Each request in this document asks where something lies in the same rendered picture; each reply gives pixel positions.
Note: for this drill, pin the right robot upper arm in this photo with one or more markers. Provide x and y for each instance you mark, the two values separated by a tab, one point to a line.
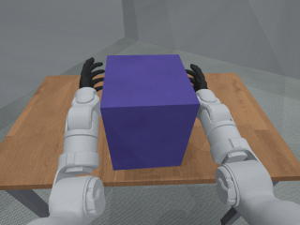
247	187

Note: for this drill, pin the left robot forearm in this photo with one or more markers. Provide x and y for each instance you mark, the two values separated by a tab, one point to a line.
80	150

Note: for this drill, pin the left robot hand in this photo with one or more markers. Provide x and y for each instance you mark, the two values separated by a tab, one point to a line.
87	75

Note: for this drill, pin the carton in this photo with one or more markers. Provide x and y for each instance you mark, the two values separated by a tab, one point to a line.
148	108

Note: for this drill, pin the table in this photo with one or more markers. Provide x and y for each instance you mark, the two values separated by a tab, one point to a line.
29	154

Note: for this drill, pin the right robot forearm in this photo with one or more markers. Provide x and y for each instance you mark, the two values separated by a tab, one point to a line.
227	145

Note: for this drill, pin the right robot hand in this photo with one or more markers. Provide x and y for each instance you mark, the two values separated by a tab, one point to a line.
198	79

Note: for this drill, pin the left robot upper arm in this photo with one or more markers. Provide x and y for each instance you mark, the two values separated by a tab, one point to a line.
74	201

